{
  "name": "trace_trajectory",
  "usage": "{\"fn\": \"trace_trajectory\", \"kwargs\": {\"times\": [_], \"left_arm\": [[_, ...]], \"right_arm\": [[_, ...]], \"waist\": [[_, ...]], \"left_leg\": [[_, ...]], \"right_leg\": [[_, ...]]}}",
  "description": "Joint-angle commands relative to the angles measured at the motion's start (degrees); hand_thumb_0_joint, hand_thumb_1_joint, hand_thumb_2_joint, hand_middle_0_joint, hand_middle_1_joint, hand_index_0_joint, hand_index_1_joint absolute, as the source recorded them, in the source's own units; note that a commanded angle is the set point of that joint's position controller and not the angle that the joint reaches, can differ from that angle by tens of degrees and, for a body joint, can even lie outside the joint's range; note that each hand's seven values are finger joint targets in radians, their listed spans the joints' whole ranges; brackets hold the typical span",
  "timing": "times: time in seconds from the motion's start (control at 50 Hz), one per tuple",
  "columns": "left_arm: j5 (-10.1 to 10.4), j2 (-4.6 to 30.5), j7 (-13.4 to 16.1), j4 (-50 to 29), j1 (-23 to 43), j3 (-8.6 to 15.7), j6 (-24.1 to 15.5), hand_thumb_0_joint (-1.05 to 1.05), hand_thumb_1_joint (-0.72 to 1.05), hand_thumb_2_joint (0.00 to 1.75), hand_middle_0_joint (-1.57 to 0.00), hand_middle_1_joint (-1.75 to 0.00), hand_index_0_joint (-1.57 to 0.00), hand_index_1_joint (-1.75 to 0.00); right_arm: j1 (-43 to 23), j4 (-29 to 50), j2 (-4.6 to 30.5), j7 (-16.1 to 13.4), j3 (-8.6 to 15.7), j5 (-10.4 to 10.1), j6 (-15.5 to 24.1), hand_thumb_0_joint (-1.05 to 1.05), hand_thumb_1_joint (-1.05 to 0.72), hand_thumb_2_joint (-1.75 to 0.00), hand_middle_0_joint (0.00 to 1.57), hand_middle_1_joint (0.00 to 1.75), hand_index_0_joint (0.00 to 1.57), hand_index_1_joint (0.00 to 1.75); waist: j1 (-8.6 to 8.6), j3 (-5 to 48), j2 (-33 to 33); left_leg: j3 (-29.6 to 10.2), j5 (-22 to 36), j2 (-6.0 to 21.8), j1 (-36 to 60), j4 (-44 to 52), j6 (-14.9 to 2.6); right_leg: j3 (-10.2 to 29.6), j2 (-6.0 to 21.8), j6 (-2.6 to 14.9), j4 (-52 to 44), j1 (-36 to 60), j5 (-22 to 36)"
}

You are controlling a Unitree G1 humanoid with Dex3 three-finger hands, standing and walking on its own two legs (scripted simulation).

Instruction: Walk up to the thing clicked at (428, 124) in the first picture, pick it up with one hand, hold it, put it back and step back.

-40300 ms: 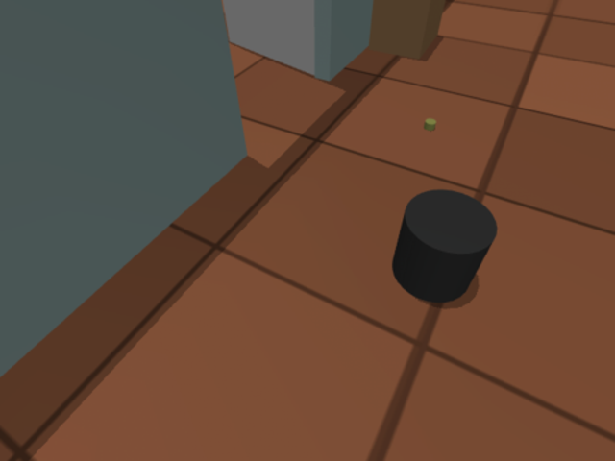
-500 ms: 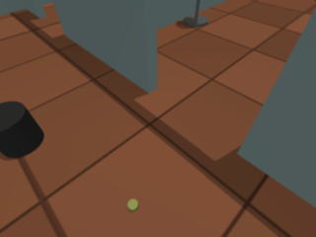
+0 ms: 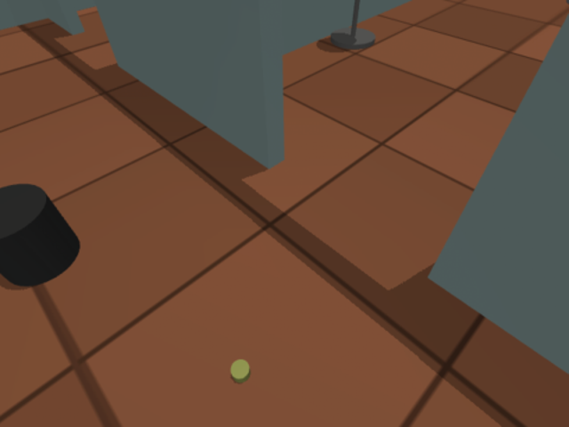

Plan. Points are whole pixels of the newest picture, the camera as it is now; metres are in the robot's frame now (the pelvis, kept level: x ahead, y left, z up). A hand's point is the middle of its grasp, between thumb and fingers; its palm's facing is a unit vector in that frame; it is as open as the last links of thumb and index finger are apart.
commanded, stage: stand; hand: left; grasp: from above
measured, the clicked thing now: (240, 371) +0.46 +0.19 -0.76
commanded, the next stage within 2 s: rise first in 0.98 s
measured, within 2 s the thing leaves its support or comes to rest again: neither
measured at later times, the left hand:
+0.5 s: hand out of the picture +0.07 +0.25 -0.16, palm faces -0.05 -0.94 -0.34, open 7.4 cm
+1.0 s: hand out of the picture +0.07 +0.25 -0.16, palm faces -0.04 -0.94 -0.34, open 7.4 cm
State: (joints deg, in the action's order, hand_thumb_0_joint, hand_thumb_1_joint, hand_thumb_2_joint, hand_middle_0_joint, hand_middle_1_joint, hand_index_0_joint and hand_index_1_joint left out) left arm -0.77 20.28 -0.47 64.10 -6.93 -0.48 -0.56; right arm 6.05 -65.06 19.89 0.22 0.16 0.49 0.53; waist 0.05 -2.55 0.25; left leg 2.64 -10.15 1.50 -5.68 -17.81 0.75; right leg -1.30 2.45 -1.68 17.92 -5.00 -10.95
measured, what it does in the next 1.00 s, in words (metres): stands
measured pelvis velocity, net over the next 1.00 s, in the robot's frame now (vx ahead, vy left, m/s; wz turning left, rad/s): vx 0.00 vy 0.00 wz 0.00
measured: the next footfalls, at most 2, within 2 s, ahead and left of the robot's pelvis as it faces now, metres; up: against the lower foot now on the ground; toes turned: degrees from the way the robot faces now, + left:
none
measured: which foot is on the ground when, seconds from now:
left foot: down 0.00-1.00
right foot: down 0.00-1.00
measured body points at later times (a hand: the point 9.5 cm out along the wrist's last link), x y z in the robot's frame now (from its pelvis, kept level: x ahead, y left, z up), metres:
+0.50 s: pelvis +0.00 +0.00 +0.00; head +0.01 +0.00 +0.45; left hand +0.07 +0.30 -0.14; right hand +0.07 -0.30 -0.13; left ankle +0.00 +0.13 -0.75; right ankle -0.01 -0.14 -0.75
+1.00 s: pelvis +0.00 +0.00 +0.00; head +0.01 +0.01 +0.45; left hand +0.07 +0.30 -0.13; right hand +0.07 -0.30 -0.13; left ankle +0.00 +0.13 -0.75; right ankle -0.01 -0.14 -0.75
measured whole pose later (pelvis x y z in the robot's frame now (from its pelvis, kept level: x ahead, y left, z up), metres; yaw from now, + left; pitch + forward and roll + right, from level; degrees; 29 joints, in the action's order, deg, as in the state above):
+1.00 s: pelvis +0.00 +0.00 +0.00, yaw +0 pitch -2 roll +0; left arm -0.9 20.3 -0.4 63.8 -7.3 -0.5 -0.6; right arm 6.4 -64.9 19.8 0.2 0.3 0.6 0.5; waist 0.2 -2.6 0.4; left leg 2.7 -10.3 1.4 -5.8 -18.0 0.5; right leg -1.2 2.6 -1.9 17.6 -4.8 -10.8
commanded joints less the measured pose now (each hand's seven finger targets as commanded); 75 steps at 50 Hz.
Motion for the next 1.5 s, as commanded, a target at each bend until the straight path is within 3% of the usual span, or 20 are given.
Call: {"fn": "trace_trajectory", "kwargs": {"times": [0.0, 1.04, 1.06, 1.08, 1.1, 1.12, 1.14, 1.16, 1.18, 1.2, 1.24, 1.28, 1.32, 1.38, 1.44, 1.48], "left_arm": [[0.2, 12.3, 0.9, -3.4, 2.0, 2.6, -0.9, 0.0, 0.9, 0.9, -0.2, -0.3, -0.2, -0.3], [0.0, 12.3, 1.0, -3.7, 1.3, 2.5, -0.9, 0.0, 0.9, 0.9, -0.2, -0.3, -0.2, -0.3], [0.0, 12.1, 1.0, -3.8, 1.4, 2.5, -1.0, 0.0, 0.82, 0.96, -0.17, -0.38, -0.17, -0.38], [2.6, 2.2, 1.7, -23.9, 21.5, 2.8, -6.2, 0.0, 0.74, 0.95, -0.2, -0.46, -0.17, -0.46], [2.6, 5.2, 2.1, -19.1, 26.7, 3.9, -5.6, 0.0, 0.66, 0.94, -0.21, -0.53, -0.17, -0.54], [0.9, 12.1, 2.3, -9.6, 16.3, 8.1, -3.5, 0.0, 0.58, 0.93, -0.21, -0.61, -0.18, -0.62], [-0.4, 12.6, 1.7, -5.6, 14.7, 8.8, -2.4, 0.0, 0.5, 0.91, -0.2, -0.67, -0.18, -0.69], [-1.7, 13.4, 0.9, -6.0, 18.5, 9.3, -2.3, 0.0, 0.42, 0.91, -0.18, -0.75, -0.18, -0.77], [-3.3, 14.1, 0.2, -5.5, 17.3, 10.6, -2.6, 0.0, 0.35, 0.92, -0.16, -0.83, -0.17, -0.83], [-5.3, 13.5, -0.2, -2.9, 9.7, 11.8, -2.0, 0.0, 0.27, 0.91, -0.15, -0.91, -0.17, -0.89], [-6.4, 11.6, -0.8, -7.2, 6.4, 12.0, -1.2, 0.0, 0.12, 0.93, -0.1, -0.99, -0.13, -0.96], [-7.1, 10.5, -0.3, -10.3, 3.9, 11.8, 1.0, 0.0, -0.04, 0.92, -0.12, -1.01, -0.14, -0.98], [-7.8, 10.3, 0.3, -14.2, 4.5, 11.8, 3.5, 0.0, -0.19, 0.94, -0.11, -1.02, -0.13, -1.0], [-8.8, 9.8, 0.9, -17.0, 7.0, 11.0, 6.2, 0.0, -0.42, 0.95, -0.1, -1.05, -0.11, -1.04], [-8.7, 8.0, 1.2, -20.1, 5.0, 11.3, 6.9, 0.0, -0.52, 0.99, -0.08, -1.06, -0.08, -1.07], [-9.5, 9.5, 1.2, -23.9, 5.1, 12.2, 6.6, 0.0, -0.53, 0.99, -0.08, -1.06, -0.07, -1.07]], "right_arm": [[-2.5, 3.4, 12.4, -0.6, 2.3, 0.0, 1.1, 0.0, -0.9, -0.9, 0.2, 0.3, 0.2, 0.3], [-2.3, 3.6, 12.4, -0.6, 2.4, 0.1, 1.1, 0.0, -0.9, -0.9, 0.2, 0.3, 0.2, 0.3], [-2.1, 3.6, 12.6, -0.6, 2.4, 0.0, 1.1, 0.0, -0.9, -0.91, 0.2, 0.3, 0.2, 0.3], [0.0, 19.9, 2.9, -1.7, 0.0, -3.9, 3.9, 0.0, -0.96, -0.92, 0.2, 0.3, 0.2, 0.3], [2.6, 16.8, 4.3, -2.3, 0.2, -4.0, 3.8, 0.0, -0.94, -0.91, 0.2, 0.3, 0.2, 0.3], [5.3, 17.0, 6.7, -2.9, 1.6, -4.1, 3.2, 0.0, -0.93, -0.91, 0.2, 0.3, 0.2, 0.3], [5.9, 17.8, 6.4, -2.8, 2.2, -3.6, 2.9, 0.0, -0.9, -0.9, 0.2, 0.3, 0.2, 0.3], [6.5, 19.4, 6.0, -2.8, 2.7, -3.3, 3.0, 0.0, -0.91, -0.9, 0.2, 0.3, 0.2, 0.3], [7.1, 20.9, 6.2, -2.8, 3.6, -2.5, 3.4, 0.0, -0.9, -0.9, 0.2, 0.3, 0.2, 0.3], [9.4, 21.0, 5.8, -2.6, 4.5, -1.8, 3.5, 0.0, -0.9, -0.9, 0.2, 0.3, 0.2, 0.3], [9.4, 24.8, 5.4, -2.1, 5.1, -1.6, 3.8, 0.0, -0.88, -0.9, 0.2, 0.3, 0.2, 0.3], [9.0, 26.7, 5.0, -2.0, 5.3, -2.0, 4.0, 0.0, -0.88, -0.9, 0.2, 0.3, 0.2, 0.3], [8.0, 29.2, 4.7, -1.8, 5.2, -2.3, 4.0, 0.0, -0.89, -0.9, 0.2, 0.3, 0.2, 0.3], [6.4, 31.9, 4.2, -1.7, 4.9, -2.2, 4.4, 0.0, -0.88, -0.9, 0.2, 0.3, 0.2, 0.3], [7.7, 32.9, 3.7, -1.5, 5.0, -1.8, 5.5, 0.0, -0.87, -0.89, 0.2, 0.3, 0.2, 0.3], [8.2, 33.6, 3.7, -1.6, 5.2, -1.7, 6.4, 0.0, -0.86, -0.89, 0.2, 0.3, 0.2, 0.3]], "waist": [[0.07, 3.6, 0.1], [0.0, 3.5, -0.4], [0.06, 3.4, -0.4], [6.93, -1.1, -2.2], [4.81, 1.1, -0.1], [3.12, 1.4, 0.3], [2.59, 2.9, 1.8], [2.57, 4.7, 2.7], [1.48, 8.9, 3.2], [-0.13, 11.6, -0.3], [-1.53, 16.4, -3.0], [-1.55, 15.8, -3.8], [-0.53, 16.1, -3.7], [0.38, 13.1, -0.9], [0.63, 13.2, -1.3], [0.96, 15.9, -1.7]], "left_leg": [[-5.5, 9.0, 7.0, 2.0, 2.5, -1.27], [-5.7, 10.3, 7.1, 1.5, 2.6, -1.5], [-5.2, 9.6, 6.9, 1.4, 2.4, -1.56], [0.8, 0.8, -1.2, -6.4, -1.9, -1.28], [0.4, 0.1, -1.3, -5.8, -2.4, -1.45], [0.6, -0.3, -1.1, -7.1, -3.3, -1.3], [0.1, 0.1, -1.4, -9.1, -5.5, -1.42], [-0.1, 1.3, -1.3, -10.4, -7.8, -1.68], [-0.1, 2.7, -1.5, -10.3, -9.6, -1.6], [-0.2, 5.0, -1.9, -11.7, -11.4, -1.1], [-0.3, 7.4, -2.3, -11.0, -12.8, -0.43], [-0.6, 7.5, -2.1, -12.0, -12.5, -0.23], [-1.3, 8.4, -1.7, -12.3, -13.2, -0.17], [-1.4, 4.2, -1.4, -16.6, -16.1, -0.45], [-1.5, 0.3, -1.1, -20.0, -19.5, -0.37], [-1.8, 0.5, -1.0, -21.3, -22.7, -0.48]], "right_leg": [[4.3, 5.7, 2.54, -2.7, -1.1, 7.6], [3.9, 5.6, 2.4, -2.5, -0.7, 8.6], [4.2, 5.8, 2.26, -2.9, -0.6, 8.9], [0.1, -2.2, 2.03, 1.4, -13.4, 4.5], [-0.6, -1.9, 1.86, 1.2, -10.4, 3.1], [-1.1, -2.4, 2.22, 2.3, -10.4, 1.6], [-1.3, -2.3, 2.45, 3.8, -11.4, 1.2], [-1.2, -2.3, 2.34, 5.7, -12.4, 2.5], [-1.1, -2.2, 2.36, 7.8, -11.6, 3.8], [-1.0, -2.0, 2.73, 10.3, -12.0, 5.6], [-1.2, -2.2, 3.08, 12.5, -11.3, 6.4], [-1.4, -2.6, 3.06, 12.4, -12.0, 6.0], [-1.9, -2.8, 3.04, 13.4, -13.4, 6.0], [-2.1, -3.0, 2.73, 15.4, -18.0, 2.1], [-2.1, -3.1, 2.74, 18.9, -22.1, -1.7], [-1.9, -3.0, 2.61, 22.0, -24.4, -1.4]]}}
